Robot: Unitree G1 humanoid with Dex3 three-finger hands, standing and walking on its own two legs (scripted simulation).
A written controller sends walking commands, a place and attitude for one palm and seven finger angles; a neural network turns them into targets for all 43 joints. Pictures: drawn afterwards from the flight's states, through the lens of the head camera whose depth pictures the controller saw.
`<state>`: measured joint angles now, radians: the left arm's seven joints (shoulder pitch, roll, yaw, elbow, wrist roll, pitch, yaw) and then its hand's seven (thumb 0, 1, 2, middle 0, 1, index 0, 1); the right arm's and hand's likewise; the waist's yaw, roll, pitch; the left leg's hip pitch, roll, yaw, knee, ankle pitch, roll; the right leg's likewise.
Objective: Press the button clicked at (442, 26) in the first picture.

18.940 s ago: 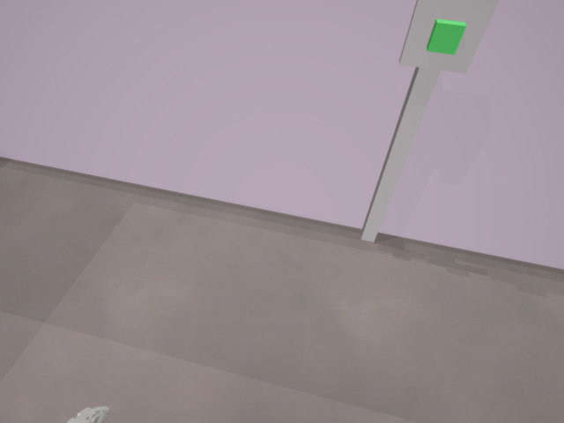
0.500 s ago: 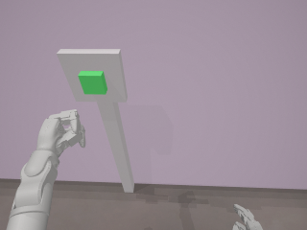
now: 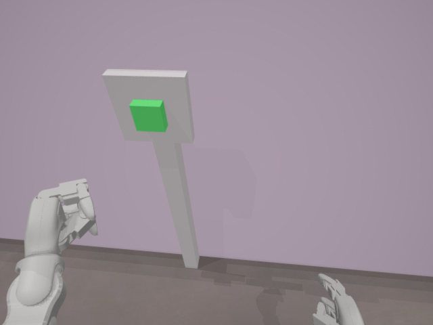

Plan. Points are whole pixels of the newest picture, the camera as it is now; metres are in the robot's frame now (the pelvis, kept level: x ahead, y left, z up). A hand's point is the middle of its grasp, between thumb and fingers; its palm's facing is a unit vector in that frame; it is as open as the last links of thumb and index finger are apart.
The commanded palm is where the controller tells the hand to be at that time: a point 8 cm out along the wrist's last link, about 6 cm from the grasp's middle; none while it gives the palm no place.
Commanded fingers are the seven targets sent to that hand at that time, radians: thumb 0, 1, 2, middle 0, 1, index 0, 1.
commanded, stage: draw the hand back to the body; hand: left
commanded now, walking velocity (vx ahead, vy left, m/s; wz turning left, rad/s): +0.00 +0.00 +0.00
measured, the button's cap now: (150, 115) +0.51 +0.21 +0.14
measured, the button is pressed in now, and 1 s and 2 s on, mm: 0 0 0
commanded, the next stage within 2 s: step back with the hand held close in 0.64 s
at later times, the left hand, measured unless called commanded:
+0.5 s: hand (54, 234) +0.19 +0.25 +0.15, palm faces +0.41 -0.83 -0.37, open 3.1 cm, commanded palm +0.14 +0.29 +0.17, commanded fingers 0.00 0.90 0.90 -1.30 -1.50 -1.30 -1.50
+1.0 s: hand (59, 228) +0.20 +0.26 +0.15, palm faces +0.31 -0.84 -0.45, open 3.1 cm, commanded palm +0.14 +0.30 +0.17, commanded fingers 0.00 0.90 0.90 -1.30 -1.50 -1.30 -1.50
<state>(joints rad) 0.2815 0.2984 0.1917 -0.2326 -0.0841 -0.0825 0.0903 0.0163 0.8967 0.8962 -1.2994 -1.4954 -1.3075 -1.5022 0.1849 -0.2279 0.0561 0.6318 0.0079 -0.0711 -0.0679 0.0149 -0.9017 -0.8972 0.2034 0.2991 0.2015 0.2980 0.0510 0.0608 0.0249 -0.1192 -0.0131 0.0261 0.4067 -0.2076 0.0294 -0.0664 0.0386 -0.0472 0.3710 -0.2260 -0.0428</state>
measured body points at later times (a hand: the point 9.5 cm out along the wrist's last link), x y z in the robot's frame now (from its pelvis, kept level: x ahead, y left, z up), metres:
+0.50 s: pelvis +0.02 +0.01 +0.00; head -0.01 +0.00 +0.45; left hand +0.16 +0.30 +0.17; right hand +0.21 -0.20 -0.08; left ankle +0.01 +0.10 -0.74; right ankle -0.01 -0.09 -0.74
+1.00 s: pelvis +0.01 +0.02 +0.00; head +0.02 +0.01 +0.45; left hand +0.18 +0.30 +0.17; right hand +0.18 -0.22 -0.08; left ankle +0.01 +0.10 -0.74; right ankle -0.01 -0.09 -0.74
